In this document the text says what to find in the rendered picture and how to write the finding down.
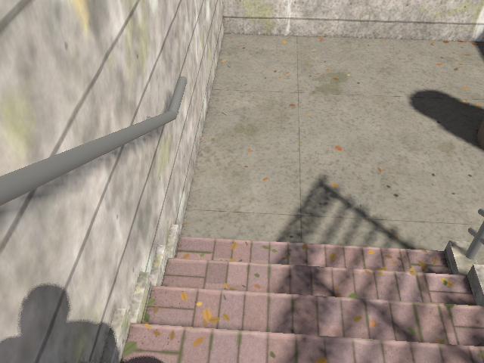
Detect stairs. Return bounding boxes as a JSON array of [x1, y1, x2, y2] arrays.
[[120, 236, 484, 363]]

